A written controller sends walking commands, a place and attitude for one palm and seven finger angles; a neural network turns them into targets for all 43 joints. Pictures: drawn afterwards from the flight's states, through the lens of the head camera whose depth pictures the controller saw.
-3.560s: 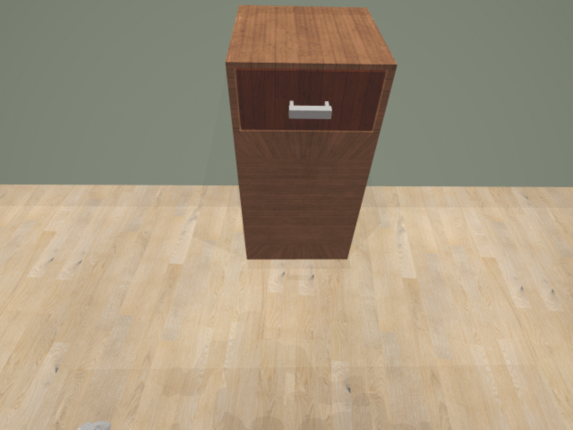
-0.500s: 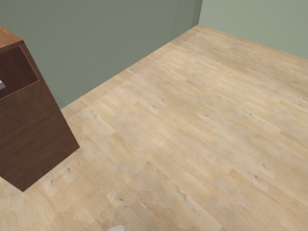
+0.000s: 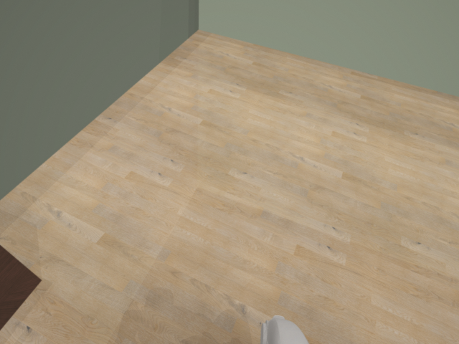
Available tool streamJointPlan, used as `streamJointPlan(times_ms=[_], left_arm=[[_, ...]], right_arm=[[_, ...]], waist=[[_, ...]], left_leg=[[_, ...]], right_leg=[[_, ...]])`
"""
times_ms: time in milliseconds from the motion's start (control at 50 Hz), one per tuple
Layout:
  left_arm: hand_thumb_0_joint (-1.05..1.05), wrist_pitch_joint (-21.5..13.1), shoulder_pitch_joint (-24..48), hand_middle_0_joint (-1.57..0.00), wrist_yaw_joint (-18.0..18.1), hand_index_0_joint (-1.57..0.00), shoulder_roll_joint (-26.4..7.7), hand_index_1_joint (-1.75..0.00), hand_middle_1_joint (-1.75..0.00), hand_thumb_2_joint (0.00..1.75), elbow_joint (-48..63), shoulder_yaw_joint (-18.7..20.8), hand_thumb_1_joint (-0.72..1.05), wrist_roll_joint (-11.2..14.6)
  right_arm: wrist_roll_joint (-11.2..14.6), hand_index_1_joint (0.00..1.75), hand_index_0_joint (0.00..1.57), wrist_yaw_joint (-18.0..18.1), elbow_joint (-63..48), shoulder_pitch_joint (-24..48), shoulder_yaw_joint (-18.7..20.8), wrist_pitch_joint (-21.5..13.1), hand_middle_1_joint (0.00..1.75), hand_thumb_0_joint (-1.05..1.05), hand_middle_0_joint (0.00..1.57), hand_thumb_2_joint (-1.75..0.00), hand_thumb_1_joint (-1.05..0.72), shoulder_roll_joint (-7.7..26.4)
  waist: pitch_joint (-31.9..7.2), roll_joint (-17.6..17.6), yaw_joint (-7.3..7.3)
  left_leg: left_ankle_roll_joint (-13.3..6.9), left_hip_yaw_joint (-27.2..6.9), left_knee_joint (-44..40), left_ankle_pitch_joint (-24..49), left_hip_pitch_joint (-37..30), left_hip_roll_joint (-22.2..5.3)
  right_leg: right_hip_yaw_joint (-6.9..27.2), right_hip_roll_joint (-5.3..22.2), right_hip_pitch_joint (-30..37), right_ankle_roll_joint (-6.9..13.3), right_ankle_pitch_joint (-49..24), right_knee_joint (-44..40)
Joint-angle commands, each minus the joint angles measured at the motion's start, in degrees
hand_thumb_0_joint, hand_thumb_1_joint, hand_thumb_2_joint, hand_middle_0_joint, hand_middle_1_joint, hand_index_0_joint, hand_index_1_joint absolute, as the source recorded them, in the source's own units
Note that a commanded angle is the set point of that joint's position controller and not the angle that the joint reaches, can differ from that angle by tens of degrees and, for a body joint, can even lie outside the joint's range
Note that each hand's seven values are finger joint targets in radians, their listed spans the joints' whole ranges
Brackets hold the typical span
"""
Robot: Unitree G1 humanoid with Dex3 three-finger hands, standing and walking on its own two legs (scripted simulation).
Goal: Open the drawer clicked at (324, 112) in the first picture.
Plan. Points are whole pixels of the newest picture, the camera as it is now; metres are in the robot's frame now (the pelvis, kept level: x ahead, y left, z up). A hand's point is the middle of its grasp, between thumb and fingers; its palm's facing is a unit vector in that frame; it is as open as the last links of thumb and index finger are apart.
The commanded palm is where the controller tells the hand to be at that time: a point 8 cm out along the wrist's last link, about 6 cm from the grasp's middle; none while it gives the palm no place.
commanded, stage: walk to a spot facing it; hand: left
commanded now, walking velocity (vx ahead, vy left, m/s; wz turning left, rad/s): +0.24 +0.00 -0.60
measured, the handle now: out of the picture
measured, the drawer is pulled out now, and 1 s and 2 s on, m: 0.00 0.00 0.00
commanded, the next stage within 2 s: turn to face it in 0.14 s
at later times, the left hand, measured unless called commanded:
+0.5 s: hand (182, 264) +0.32 +0.11 -0.17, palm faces -0.14 -0.97 -0.19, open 7.3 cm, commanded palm none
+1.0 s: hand (139, 287) +0.26 +0.20 -0.17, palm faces +0.18 -0.95 -0.27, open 7.4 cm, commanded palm none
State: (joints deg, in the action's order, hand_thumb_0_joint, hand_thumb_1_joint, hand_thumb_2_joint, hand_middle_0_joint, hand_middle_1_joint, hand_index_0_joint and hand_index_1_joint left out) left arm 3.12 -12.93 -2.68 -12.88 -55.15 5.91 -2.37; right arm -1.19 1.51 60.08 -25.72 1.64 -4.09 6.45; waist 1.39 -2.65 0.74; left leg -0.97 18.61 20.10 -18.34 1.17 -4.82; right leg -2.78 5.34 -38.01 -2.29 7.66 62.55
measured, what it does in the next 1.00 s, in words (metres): walks ahead: right foot, then left foot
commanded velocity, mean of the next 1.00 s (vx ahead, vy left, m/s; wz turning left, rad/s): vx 0.03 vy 0.00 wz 0.35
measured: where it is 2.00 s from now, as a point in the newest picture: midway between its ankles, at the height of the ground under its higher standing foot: outside the picture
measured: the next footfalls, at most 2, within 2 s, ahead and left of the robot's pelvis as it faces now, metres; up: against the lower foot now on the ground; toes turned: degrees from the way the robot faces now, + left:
right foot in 0.22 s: +0.23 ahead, -0.14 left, +0.00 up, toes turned -15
left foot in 0.62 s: +0.31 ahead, +0.07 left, +0.00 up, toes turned +5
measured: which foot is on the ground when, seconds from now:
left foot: down 0.00-0.20, up 0.22-0.60, down 0.62-1.00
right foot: up 0.00-0.20, down 0.22-0.62, up 0.64-1.00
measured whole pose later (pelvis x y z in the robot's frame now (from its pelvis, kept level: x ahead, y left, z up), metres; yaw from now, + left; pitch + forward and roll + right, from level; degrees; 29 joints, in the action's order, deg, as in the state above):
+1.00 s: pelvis +0.23 -0.03 +0.00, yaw +8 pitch +2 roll -2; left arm 3.1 -12.2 1.4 -14.3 -54.4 5.2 -0.9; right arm -1.5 -0.3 54.6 -13.4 3.8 1.5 10.7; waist 2.2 0.3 1.2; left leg -2.9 -2.1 26.6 -8.3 19.8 1.5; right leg 0.3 3.3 -24.6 -4.6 24.1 52.3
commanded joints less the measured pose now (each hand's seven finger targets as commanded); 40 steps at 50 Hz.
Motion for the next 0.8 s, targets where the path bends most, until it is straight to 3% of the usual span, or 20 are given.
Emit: streamJointPlan(times_ms=[0,60,100,140,160,180,200,220,280,340,400,480,520,560,580,600,620,640,720,780], left_arm=[[0.00,-2.23,12.02,-0.20,-0.79,-0.20,1.71,-0.30,-0.30,0.90,6.99,-1.11,0.90,0.36],[0.00,-2.85,15.42,-0.20,-0.76,-0.20,2.25,-0.30,-0.30,0.90,7.74,-1.48,0.90,0.59],[0.00,-3.34,11.96,-0.20,-0.57,-0.20,1.31,-0.30,-0.30,0.90,6.97,-1.26,0.90,0.59],[0.00,-4.07,3.85,-0.20,-0.11,-0.20,-0.68,-0.30,-0.30,0.90,4.62,-0.62,0.90,0.31],[0.00,-4.92,-4.77,-0.20,0.26,-0.20,-3.44,-0.30,-0.30,0.90,2.32,0.17,0.90,0.21],[0.00,-5.61,-11.28,-0.20,0.93,-0.20,-9.98,-0.30,-0.30,0.90,0.61,1.41,0.90,0.27],[0.00,-5.94,-15.31,-0.20,1.80,-0.20,-15.38,-0.30,-0.30,0.90,0.04,2.39,0.90,1.66],[0.00,-5.25,-14.06,-0.20,2.70,-0.20,-15.39,-0.30,-0.30,0.90,0.91,2.54,0.90,2.56],[0.00,-5.68,-0.79,-0.20,3.69,-0.20,-6.40,-0.30,-0.30,0.90,3.03,-0.66,0.90,2.06],[0.00,-6.26,4.72,-0.20,4.24,-0.20,-3.07,-0.30,-0.30,0.90,2.96,-2.21,0.90,1.22],[0.00,-5.81,4.44,-0.20,3.84,-0.20,-1.74,-0.30,-0.30,0.90,2.03,-3.21,0.90,1.56],[0.00,-4.71,2.09,-0.20,4.13,-0.20,-3.39,-0.30,-0.30,0.90,1.58,-2.12,0.90,1.19],[0.00,-4.21,1.32,-0.20,4.49,-0.20,-4.60,-0.30,-0.30,0.90,1.46,-1.43,0.90,0.98],[0.00,-3.58,0.90,-0.20,4.61,-0.20,-5.21,-0.30,-0.30,0.90,2.03,-0.89,0.90,1.30],[0.00,-3.09,-0.51,-0.20,4.51,-0.20,-4.25,-0.30,-0.30,0.90,2.42,-0.82,0.90,1.49],[0.00,-2.72,-2.65,-0.20,4.27,-0.20,-1.59,-0.30,-0.30,0.90,3.63,-0.90,0.90,1.98],[0.00,-2.60,-0.23,-0.20,4.19,-0.20,-1.89,-0.30,-0.30,0.90,5.70,-1.62,0.90,1.67],[0.00,-2.38,1.28,-0.20,4.45,-0.20,-2.16,-0.30,-0.30,0.90,5.68,-1.14,0.90,1.22],[0.00,-2.56,0.82,-0.20,3.50,-0.20,-2.94,-0.30,-0.30,0.90,3.96,-0.22,0.90,1.20],[0.00,-1.95,-0.22,-0.20,3.63,-0.20,-2.98,-0.30,-0.30,0.90,3.81,-0.09,0.90,1.36]], right_arm=[[-0.34,0.30,0.20,0.71,-0.33,-6.41,1.83,-0.85,0.30,0.00,0.20,-0.90,-0.90,8.52],[-0.73,0.30,0.20,0.62,0.42,-6.92,2.06,-0.29,0.30,0.00,0.20,-0.90,-0.90,8.86],[-0.61,0.30,0.20,0.60,-0.10,-5.36,2.66,-0.17,0.30,0.00,0.20,-0.90,-0.90,10.48],[-0.20,0.30,0.20,0.38,-1.40,-3.80,3.26,0.07,0.30,0.00,0.20,-0.90,-0.90,12.48],[0.27,0.30,0.20,0.08,-2.41,-1.94,3.38,0.29,0.30,0.00,0.20,-0.90,-0.90,13.29],[1.45,0.30,0.20,-0.73,-3.77,-3.36,2.86,0.47,0.30,0.00,0.20,-0.90,-0.90,10.58],[1.70,0.30,0.20,-0.30,-6.30,-2.44,2.31,0.16,0.30,0.00,0.20,-0.90,-0.90,7.22],[1.46,0.30,0.20,0.56,-7.90,2.27,2.62,0.40,0.30,0.00,0.20,-0.90,-0.90,8.99],[0.06,0.30,0.20,0.52,-4.16,1.96,1.88,2.58,0.30,0.00,0.20,-0.90,-0.90,6.62],[-0.16,0.30,0.20,0.34,-0.73,-6.16,0.73,4.69,0.30,0.00,0.20,-0.90,-0.90,3.48],[0.23,0.30,0.20,-0.02,-1.21,-2.52,0.26,5.12,0.30,0.00,0.20,-0.90,-0.90,3.12],[0.25,0.30,0.20,-0.81,-4.35,6.43,0.87,4.87,0.30,0.00,0.20,-0.90,-0.90,4.43],[0.25,0.30,0.20,-1.23,-5.63,8.74,1.24,4.76,0.30,0.00,0.20,-0.90,-0.90,5.23],[-0.01,0.30,0.20,-1.57,-5.69,7.23,1.63,4.82,0.30,0.00,0.20,-0.90,-0.90,6.47],[-0.18,0.30,0.20,-1.76,-5.78,5.25,2.20,4.59,0.30,0.00,0.20,-0.90,-0.90,8.78],[-0.65,0.30,0.20,-1.63,-6.58,3.69,3.21,4.25,0.30,0.00,0.20,-0.90,-0.90,14.07],[-0.63,0.30,0.20,-1.32,-6.92,2.36,3.55,4.47,0.30,0.00,0.20,-0.90,-0.90,16.40],[-0.70,0.30,0.20,-0.59,-6.40,2.20,3.74,4.17,0.30,0.00,0.20,-0.90,-0.90,16.17],[-0.12,0.30,0.20,-0.26,-9.06,10.33,3.03,3.51,0.30,0.00,0.20,-0.90,-0.90,13.30],[0.06,0.30,0.20,-0.39,-9.11,10.12,3.57,3.58,0.30,0.00,0.20,-0.90,-0.90,13.71]], waist=[[7.89,9.83,2.98],[8.41,10.81,3.54],[5.43,12.05,1.39],[-0.72,12.43,-2.43],[-6.15,11.14,-7.08],[-13.79,1.11,-9.11],[-20.50,-7.83,-8.59],[-17.40,-1.44,-8.80],[-5.06,3.49,-1.04],[-4.98,0.41,4.62],[-3.04,-3.58,3.41],[1.11,-5.80,0.13],[1.66,-3.92,-0.48],[0.82,-0.89,0.34],[-0.55,6.59,0.99],[-1.51,20.44,1.06],[-0.98,21.29,2.05],[-4.11,18.17,2.68],[-4.17,8.57,-0.11],[-6.02,8.52,0.30]], left_leg=[[-4.85,-6.55,-7.23,24.14,-5.34,-16.01],[-4.46,-3.08,-4.63,31.71,-4.94,-16.11],[-4.01,-0.25,2.10,46.65,-6.56,-16.31],[-2.15,1.96,15.17,58.66,-5.18,-15.24],[0.17,2.39,27.94,54.42,0.21,-14.02],[2.73,0.14,44.61,21.12,19.25,-10.68],[5.87,-5.07,65.16,-18.49,35.61,-1.02],[4.33,-14.75,66.89,-15.48,36.85,-1.99],[3.68,-17.45,59.83,-3.81,29.84,-5.90],[3.87,-17.23,47.77,-1.32,22.79,-4.71],[3.94,-16.07,37.57,1.30,20.71,-2.86],[3.96,-14.28,28.28,-0.70,22.23,-1.66],[3.62,-14.29,23.49,-0.35,20.31,-1.72],[3.26,-13.11,14.94,6.18,14.60,-0.81],[1.74,-17.55,8.74,14.42,10.34,-2.92],[-4.45,-34.03,2.75,29.39,7.02,-14.23],[-10.31,-42.39,-2.12,33.09,8.12,-20.31],[-10.61,-43.66,-2.93,27.23,7.61,-18.54],[-6.93,-32.47,-2.89,20.26,9.62,-10.30],[-7.49,-31.90,-3.17,18.65,8.50,-8.90]], right_leg=[[-3.43,0.59,-8.71,0.80,1.57,-10.67],[-5.79,-1.51,-3.23,2.79,3.35,-18.59],[-7.80,-4.54,3.30,4.95,6.12,-22.15],[-10.27,-8.25,16.25,6.81,5.98,-26.26],[-10.17,-8.65,30.61,7.60,0.64,-32.03],[4.83,3.64,52.51,11.70,-9.02,-32.47],[32.27,20.10,61.84,19.48,-32.67,-34.13],[29.62,20.33,54.35,20.66,-38.77,-37.30],[13.20,13.54,28.38,14.42,-29.07,-42.12],[2.18,8.85,19.30,11.98,-23.75,-43.94],[-0.10,7.48,17.89,10.79,-14.16,-46.34],[0.96,10.80,21.48,11.26,-10.15,-45.38],[0.60,12.73,22.42,10.75,-9.18,-42.35],[-2.56,11.67,21.71,7.78,-4.37,-36.29],[-4.93,8.74,19.12,5.06,1.04,-28.63],[-8.27,1.46,11.28,0.65,16.90,-17.10],[-5.07,-1.66,7.98,-0.67,30.53,-4.20],[0.20,-1.69,5.63,-0.36,28.07,2.74],[2.73,0.23,5.20,-1.27,13.97,4.86],[2.68,-0.15,6.86,-2.04,13.14,0.95]])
